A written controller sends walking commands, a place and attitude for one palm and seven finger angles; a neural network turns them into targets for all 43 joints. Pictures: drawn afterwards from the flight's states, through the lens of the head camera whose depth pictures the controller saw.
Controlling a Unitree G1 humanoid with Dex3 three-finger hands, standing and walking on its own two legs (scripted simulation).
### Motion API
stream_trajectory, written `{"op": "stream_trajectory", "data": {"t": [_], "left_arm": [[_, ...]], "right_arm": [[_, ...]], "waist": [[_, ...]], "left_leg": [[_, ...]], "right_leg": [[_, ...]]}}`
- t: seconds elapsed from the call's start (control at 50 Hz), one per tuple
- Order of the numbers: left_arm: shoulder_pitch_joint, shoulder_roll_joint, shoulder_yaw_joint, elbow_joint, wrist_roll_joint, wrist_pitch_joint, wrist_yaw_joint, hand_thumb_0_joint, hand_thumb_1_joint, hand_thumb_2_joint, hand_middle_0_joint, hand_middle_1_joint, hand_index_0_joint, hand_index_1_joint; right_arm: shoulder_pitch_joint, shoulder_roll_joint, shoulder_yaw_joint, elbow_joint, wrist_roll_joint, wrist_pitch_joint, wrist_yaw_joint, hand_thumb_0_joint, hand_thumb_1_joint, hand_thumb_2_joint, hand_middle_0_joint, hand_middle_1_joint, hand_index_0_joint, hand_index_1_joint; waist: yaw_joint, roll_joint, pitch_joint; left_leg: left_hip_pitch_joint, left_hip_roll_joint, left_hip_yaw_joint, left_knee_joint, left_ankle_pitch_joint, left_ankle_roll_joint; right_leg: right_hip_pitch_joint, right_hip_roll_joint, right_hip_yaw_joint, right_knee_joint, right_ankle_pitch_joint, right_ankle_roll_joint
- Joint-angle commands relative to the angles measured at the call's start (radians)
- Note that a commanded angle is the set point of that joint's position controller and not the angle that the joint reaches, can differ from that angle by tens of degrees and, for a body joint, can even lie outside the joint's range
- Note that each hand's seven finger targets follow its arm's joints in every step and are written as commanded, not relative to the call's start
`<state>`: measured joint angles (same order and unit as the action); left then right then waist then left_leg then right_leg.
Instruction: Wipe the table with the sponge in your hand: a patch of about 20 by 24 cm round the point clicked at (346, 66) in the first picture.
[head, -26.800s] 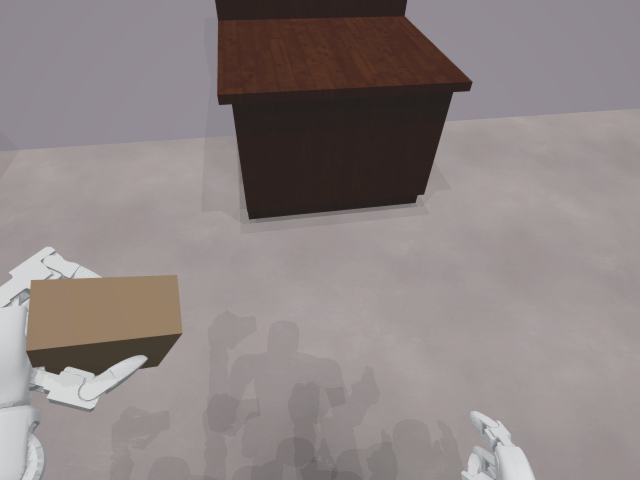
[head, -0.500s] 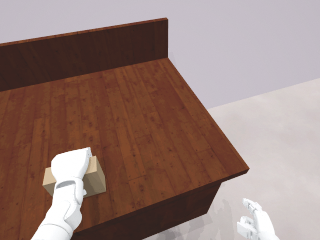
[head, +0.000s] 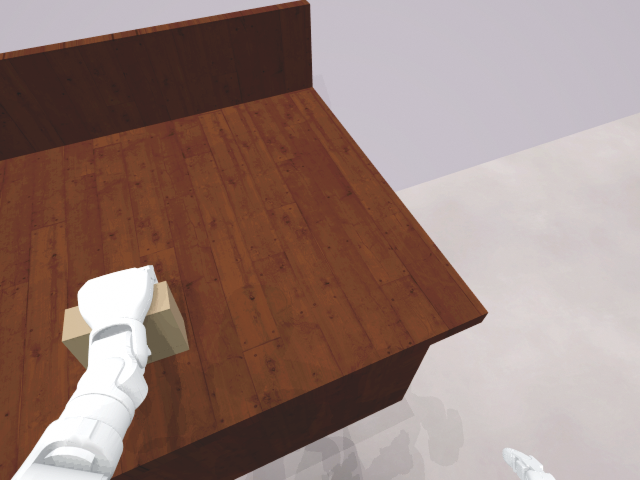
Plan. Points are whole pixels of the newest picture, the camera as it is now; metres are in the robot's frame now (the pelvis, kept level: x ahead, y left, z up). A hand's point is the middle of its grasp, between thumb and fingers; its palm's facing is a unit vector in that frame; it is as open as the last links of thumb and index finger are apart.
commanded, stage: wipe forward along the first lane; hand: left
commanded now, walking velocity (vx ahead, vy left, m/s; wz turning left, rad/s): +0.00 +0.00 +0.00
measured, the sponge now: (135, 337) +0.31 +0.31 -0.06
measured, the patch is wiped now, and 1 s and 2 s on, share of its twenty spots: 0.30 0.55 0.55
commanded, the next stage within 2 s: slide across to the middle lane in 0.86 s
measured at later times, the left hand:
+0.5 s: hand (125, 287) +0.37 +0.33 -0.03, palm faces -0.16 +0.02 -0.99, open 9.7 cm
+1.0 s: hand (118, 263) +0.42 +0.36 -0.03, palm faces -0.18 +0.03 -0.98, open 9.7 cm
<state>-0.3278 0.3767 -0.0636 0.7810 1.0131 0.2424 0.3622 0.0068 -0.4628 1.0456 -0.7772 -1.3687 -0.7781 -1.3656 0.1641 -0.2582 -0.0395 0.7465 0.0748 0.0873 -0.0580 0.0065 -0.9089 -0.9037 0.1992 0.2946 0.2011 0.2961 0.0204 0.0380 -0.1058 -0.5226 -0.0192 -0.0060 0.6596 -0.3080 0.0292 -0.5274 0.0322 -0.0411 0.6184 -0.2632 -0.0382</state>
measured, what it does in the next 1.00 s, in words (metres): stands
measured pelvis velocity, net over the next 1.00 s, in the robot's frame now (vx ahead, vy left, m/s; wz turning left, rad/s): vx -0.02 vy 0.01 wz -0.03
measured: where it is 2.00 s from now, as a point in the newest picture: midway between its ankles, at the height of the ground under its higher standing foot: outside the picture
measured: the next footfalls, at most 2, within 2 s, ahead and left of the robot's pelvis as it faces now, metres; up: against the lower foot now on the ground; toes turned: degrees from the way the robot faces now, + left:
none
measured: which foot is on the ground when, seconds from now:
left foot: down 0.00-1.00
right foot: down 0.00-1.00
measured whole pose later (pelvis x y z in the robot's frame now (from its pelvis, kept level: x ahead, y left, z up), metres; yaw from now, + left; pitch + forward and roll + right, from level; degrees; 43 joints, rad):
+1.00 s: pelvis -0.02 +0.01 -0.03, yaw -2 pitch +21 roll -4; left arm -0.80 0.65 0.06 1.23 1.09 0.12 0.31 0.02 -0.53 1.12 -0.80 -1.34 -0.80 -1.37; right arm 0.30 -0.28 0.00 0.72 0.06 0.08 -0.03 0.00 -0.91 -0.90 0.20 0.29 0.20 0.30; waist -0.10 0.04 -0.16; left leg -0.91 0.01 -0.02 0.91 -0.37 0.04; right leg -0.88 0.06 -0.06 0.79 -0.28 -0.03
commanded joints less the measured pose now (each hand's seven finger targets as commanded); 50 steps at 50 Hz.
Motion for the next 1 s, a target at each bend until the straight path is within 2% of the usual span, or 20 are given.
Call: {"op": "stream_trajectory", "data": {"t": [0.0,0.06,0.08,0.14,0.18,0.2,0.24,0.3,0.36,0.38,0.44,0.5,0.58,0.64,0.72,0.84,0.86,0.88,0.94,0.98], "left_arm": [[-0.358,0.246,0.073,-0.091,0.034,0.010,0.045,0.000,0.100,1.300,-1.200,-1.600,-1.200,-1.600],[-0.388,0.290,0.097,-0.026,0.050,0.004,0.044,0.000,0.100,1.300,-1.200,-1.600,-1.200,-1.600],[-0.356,0.311,0.130,0.007,0.044,0.006,0.046,0.000,0.100,1.300,-1.200,-1.600,-1.200,-1.600],[-0.399,0.280,0.080,0.059,0.043,0.000,0.035,0.000,0.100,1.300,-1.200,-1.600,-1.200,-1.600],[-0.393,0.341,0.135,0.105,0.044,-0.005,0.034,0.000,0.100,1.300,-1.200,-1.600,-1.200,-1.600],[-0.431,0.325,0.101,0.104,0.049,-0.012,0.028,0.000,0.100,1.300,-1.200,-1.600,-1.200,-1.600],[-0.458,0.349,0.112,0.133,0.062,-0.024,0.029,0.000,0.100,1.300,-1.200,-1.600,-1.200,-1.600],[-0.470,0.355,0.115,0.153,0.071,-0.044,0.033,0.000,0.100,1.300,-1.200,-1.600,-1.200,-1.600],[-0.464,0.362,0.123,0.217,0.063,-0.050,0.036,0.000,0.100,1.300,-1.200,-1.600,-1.200,-1.600],[-0.483,0.384,0.145,0.228,0.053,-0.053,0.036,0.000,0.100,1.300,-1.200,-1.600,-1.200,-1.600],[-0.558,0.380,0.105,0.256,0.074,-0.057,0.036,0.000,0.100,1.300,-1.200,-1.600,-1.200,-1.600],[-0.568,0.394,0.114,0.267,0.079,-0.067,0.037,0.000,0.100,1.300,-1.200,-1.600,-1.200,-1.600],[-0.608,0.439,0.151,0.290,0.055,-0.074,0.036,0.000,0.100,1.300,-1.200,-1.600,-1.200,-1.600],[-0.659,0.438,0.115,0.313,0.065,-0.076,0.031,0.000,0.100,1.300,-1.200,-1.600,-1.200,-1.600],[-0.711,0.518,0.145,0.337,0.078,-0.079,0.021,0.000,0.100,1.300,-1.200,-1.600,-1.200,-1.600],[-0.710,0.548,0.153,0.359,0.081,-0.088,-0.009,0.000,0.100,1.300,-1.200,-1.600,-1.200,-1.600],[-0.733,0.552,0.143,0.367,0.089,-0.087,-0.012,0.000,0.100,1.300,-1.200,-1.600,-1.200,-1.600],[-0.750,0.553,0.156,0.354,0.082,-0.093,-0.015,0.000,0.100,1.300,-1.200,-1.600,-1.200,-1.600],[-0.735,0.539,0.137,0.367,0.094,-0.101,-0.020,0.000,0.100,1.300,-1.200,-1.600,-1.200,-1.600],[-0.753,0.509,0.138,0.325,0.077,-0.114,-0.018,0.000,0.100,1.300,-1.200,-1.600,-1.200,-1.600]], "right_arm": [[-0.055,-0.137,-0.037,-0.122,-0.007,-0.037,-0.012,0.000,-0.900,-0.900,0.200,0.300,0.200,0.300],[-0.037,-0.142,-0.037,-0.110,-0.007,-0.031,-0.012,0.000,-0.900,-0.900,0.200,0.300,0.200,0.300],[-0.032,-0.144,-0.037,-0.106,-0.006,-0.030,-0.010,0.000,-0.900,-0.900,0.200,0.300,0.200,0.300],[-0.015,-0.142,-0.031,-0.111,-0.006,-0.028,-0.008,0.000,-0.900,-0.900,0.200,0.300,0.200,0.300],[-0.001,-0.150,-0.032,-0.103,-0.007,-0.024,-0.006,0.000,-0.900,-0.900,0.200,0.300,0.200,0.300],[0.014,-0.148,-0.029,-0.111,-0.008,-0.022,-0.007,0.000,-0.900,-0.900,0.200,0.300,0.200,0.300],[0.027,-0.151,-0.031,-0.108,-0.010,-0.023,-0.006,0.000,-0.900,-0.900,0.200,0.300,0.200,0.300],[0.053,-0.153,-0.035,-0.107,-0.012,-0.023,-0.002,0.000,-0.900,-0.900,0.200,0.300,0.200,0.300],[0.069,-0.159,-0.034,-0.103,-0.014,-0.021,0.001,0.000,-0.900,-0.900,0.200,0.300,0.200,0.300],[0.072,-0.163,-0.034,-0.094,-0.012,-0.020,0.003,0.000,-0.900,-0.900,0.200,0.300,0.200,0.300],[0.089,-0.167,-0.033,-0.096,-0.012,-0.025,0.004,0.000,-0.900,-0.900,0.200,0.300,0.200,0.300],[0.112,-0.169,-0.036,-0.095,-0.015,-0.026,0.008,0.000,-0.900,-0.900,0.200,0.300,0.200,0.300],[0.122,-0.175,-0.034,-0.088,-0.014,-0.028,0.009,0.000,-0.900,-0.900,0.200,0.300,0.200,0.300],[0.139,-0.179,-0.031,-0.092,-0.013,-0.032,0.009,0.000,-0.900,-0.900,0.200,0.300,0.200,0.300],[0.164,-0.190,-0.027,-0.089,-0.015,-0.035,0.008,0.000,-0.900,-0.900,0.200,0.300,0.200,0.300],[0.190,-0.191,-0.022,-0.096,-0.015,-0.034,0.016,0.000,-0.900,-0.900,0.200,0.300,0.200,0.300],[0.197,-0.192,-0.019,-0.096,-0.015,-0.031,0.015,0.000,-0.900,-0.900,0.200,0.300,0.200,0.300],[0.198,-0.191,-0.021,-0.089,-0.015,-0.032,0.016,0.000,-0.900,-0.900,0.200,0.300,0.200,0.300],[0.216,-0.193,-0.022,-0.096,-0.019,-0.029,0.019,0.000,-0.900,-0.900,0.200,0.300,0.200,0.300],[0.215,-0.184,-0.028,-0.093,-0.019,-0.032,0.019,0.000,-0.900,-0.900,0.200,0.300,0.200,0.300]], "waist": [[-0.026,-0.035,-0.277],[-0.036,-0.049,-0.262],[-0.021,-0.033,-0.255],[-0.044,-0.040,-0.237],[-0.032,-0.025,-0.245],[-0.047,-0.033,-0.255],[-0.056,-0.041,-0.250],[-0.052,-0.017,-0.289],[-0.067,-0.065,-0.278],[-0.069,-0.063,-0.271],[-0.094,-0.049,-0.249],[-0.087,-0.022,-0.301],[-0.099,-0.047,-0.313],[-0.121,-0.044,-0.308],[-0.126,-0.033,-0.328],[-0.123,0.004,-0.364],[-0.133,-0.002,-0.351],[-0.129,0.028,-0.357],[-0.135,0.015,-0.360],[-0.138,0.022,-0.384]], "left_leg": [[0.081,0.003,-0.047,-0.068,0.147,0.019],[0.045,0.004,-0.046,-0.056,0.130,0.018],[0.031,0.001,-0.048,-0.060,0.125,0.017],[0.003,0.004,-0.041,-0.048,0.095,0.019],[-0.012,0.004,-0.045,-0.044,0.092,0.018],[-0.020,0.003,-0.043,-0.034,0.086,0.022],[-0.040,0.006,-0.041,-0.022,0.077,0.024],[-0.050,0.007,-0.042,-0.001,0.090,0.026],[-0.097,0.010,-0.036,0.021,0.075,0.026],[-0.112,0.012,-0.040,0.022,0.065,0.026],[-0.137,0.014,-0.040,0.037,0.023,0.030],[-0.132,0.014,-0.044,0.057,0.052,0.031],[-0.179,0.019,-0.040,0.076,0.025,0.034],[-0.201,0.018,-0.036,0.086,-0.018,0.038],[-0.232,0.017,-0.035,0.103,-0.029,0.042],[-0.236,0.018,-0.032,0.119,-0.015,0.040],[-0.240,0.020,-0.036,0.118,-0.019,0.039],[-0.229,0.023,-0.043,0.117,-0.010,0.038],[-0.227,0.023,-0.043,0.128,-0.006,0.040],[-0.194,0.031,-0.051,0.120,0.012,0.038]], "right_leg": [[0.138,-0.013,0.059,-0.074,0.145,-0.023],[0.117,-0.014,0.068,-0.070,0.141,-0.021],[0.117,-0.011,0.068,-0.071,0.124,-0.024],[0.085,-0.014,0.062,-0.072,0.102,-0.018],[0.079,-0.011,0.064,-0.065,0.086,-0.022],[0.075,-0.011,0.059,-0.063,0.084,-0.019],[0.055,-0.011,0.061,-0.058,0.079,-0.017],[0.040,-0.007,0.056,-0.037,0.085,-0.020],[0.025,-0.006,0.062,-0.029,0.094,-0.015],[0.011,-0.006,0.061,-0.027,0.078,-0.016],[-0.049,-0.005,0.055,-0.020,0.025,-0.015],[-0.057,0.001,0.048,0.004,0.045,-0.018],[-0.062,0.000,0.057,0.012,0.031,-0.012],[-0.091,0.001,0.057,0.010,-0.011,-0.009],[-0.095,0.005,0.060,0.022,-0.018,-0.009],[-0.095,0.009,0.061,0.036,0.001,-0.011],[-0.110,0.012,0.055,0.040,-0.007,-0.011],[-0.131,0.014,0.051,0.049,-0.011,-0.013],[-0.146,0.018,0.045,0.051,-0.010,-0.014],[-0.150,0.020,0.042,0.055,0.000,-0.014]]}}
